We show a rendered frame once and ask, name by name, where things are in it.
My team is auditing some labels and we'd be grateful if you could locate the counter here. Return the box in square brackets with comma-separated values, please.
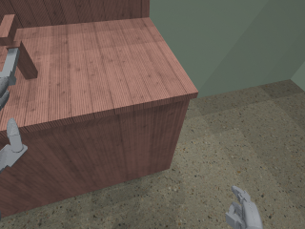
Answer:
[0, 0, 199, 218]

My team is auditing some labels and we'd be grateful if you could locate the robot left hand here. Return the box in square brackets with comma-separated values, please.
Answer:
[0, 76, 28, 174]

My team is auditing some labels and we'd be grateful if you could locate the robot right hand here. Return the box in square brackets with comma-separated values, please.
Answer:
[225, 185, 263, 229]

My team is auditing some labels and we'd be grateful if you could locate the tap lever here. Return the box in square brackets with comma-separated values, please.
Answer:
[0, 48, 20, 86]

